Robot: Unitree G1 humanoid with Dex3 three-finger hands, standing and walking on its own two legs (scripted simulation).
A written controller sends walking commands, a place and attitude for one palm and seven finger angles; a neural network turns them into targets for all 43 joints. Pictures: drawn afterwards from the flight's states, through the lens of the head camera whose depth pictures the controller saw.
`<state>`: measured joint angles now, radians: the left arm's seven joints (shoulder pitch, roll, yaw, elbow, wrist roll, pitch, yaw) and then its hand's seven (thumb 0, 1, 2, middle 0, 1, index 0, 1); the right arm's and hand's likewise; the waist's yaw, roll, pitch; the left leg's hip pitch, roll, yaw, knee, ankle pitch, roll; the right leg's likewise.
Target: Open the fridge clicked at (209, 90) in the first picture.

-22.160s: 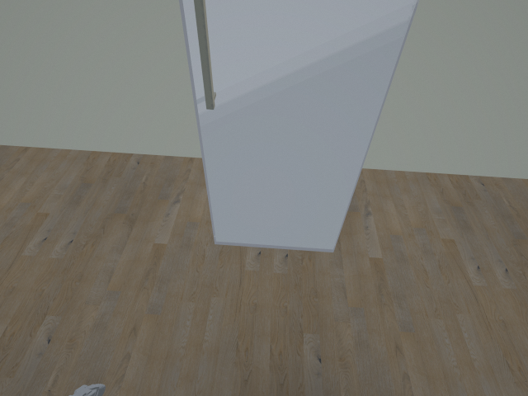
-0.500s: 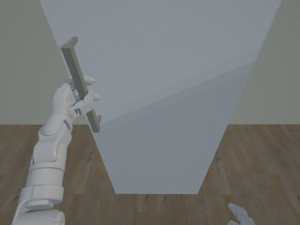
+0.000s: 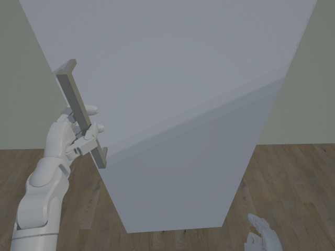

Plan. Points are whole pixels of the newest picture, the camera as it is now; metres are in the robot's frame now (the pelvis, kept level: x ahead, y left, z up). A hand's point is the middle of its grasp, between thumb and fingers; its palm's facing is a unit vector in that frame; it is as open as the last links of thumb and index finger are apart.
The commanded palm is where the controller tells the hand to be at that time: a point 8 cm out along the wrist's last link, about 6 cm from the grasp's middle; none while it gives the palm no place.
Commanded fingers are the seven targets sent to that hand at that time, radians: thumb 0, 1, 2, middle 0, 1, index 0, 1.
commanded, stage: pull the door a little, standing still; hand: left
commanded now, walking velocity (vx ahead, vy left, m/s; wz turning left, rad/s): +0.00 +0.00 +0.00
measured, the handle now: (89, 122) +0.37 +0.20 +0.16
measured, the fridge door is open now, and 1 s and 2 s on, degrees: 3 31 64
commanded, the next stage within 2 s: walk backward, drawing the door open in 0.02 s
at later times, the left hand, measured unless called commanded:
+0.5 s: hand (93, 181) +0.21 +0.15 +0.16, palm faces +0.19 -0.94 -0.29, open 6.4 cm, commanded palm +0.17 +0.19 +0.17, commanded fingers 0.00 0.90 0.90 -0.45 -1.40 -0.45 -1.40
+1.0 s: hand (118, 244) +0.11 +0.08 +0.15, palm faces +0.16 -0.96 -0.21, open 6.5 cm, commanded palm +0.07 +0.12 +0.17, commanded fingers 0.00 0.90 0.90 -0.45 -1.40 -0.45 -1.40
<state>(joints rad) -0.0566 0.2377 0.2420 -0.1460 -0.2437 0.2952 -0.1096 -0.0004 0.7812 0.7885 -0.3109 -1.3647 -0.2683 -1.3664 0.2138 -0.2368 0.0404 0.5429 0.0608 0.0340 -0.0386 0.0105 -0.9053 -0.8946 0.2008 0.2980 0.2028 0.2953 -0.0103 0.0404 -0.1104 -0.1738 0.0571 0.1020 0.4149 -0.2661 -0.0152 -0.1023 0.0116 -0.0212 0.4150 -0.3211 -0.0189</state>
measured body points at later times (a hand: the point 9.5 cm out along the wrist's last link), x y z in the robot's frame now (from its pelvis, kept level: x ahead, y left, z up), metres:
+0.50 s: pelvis -0.03 -0.02 +0.00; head -0.02 -0.06 +0.45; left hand +0.20 +0.20 +0.17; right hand +0.17 -0.23 -0.09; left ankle -0.04 +0.13 -0.74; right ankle -0.09 -0.10 -0.74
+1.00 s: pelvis -0.15 -0.08 +0.00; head -0.11 -0.08 +0.44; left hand +0.10 +0.13 +0.17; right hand +0.02 -0.26 -0.11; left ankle -0.08 +0.09 -0.74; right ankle -0.14 -0.22 -0.72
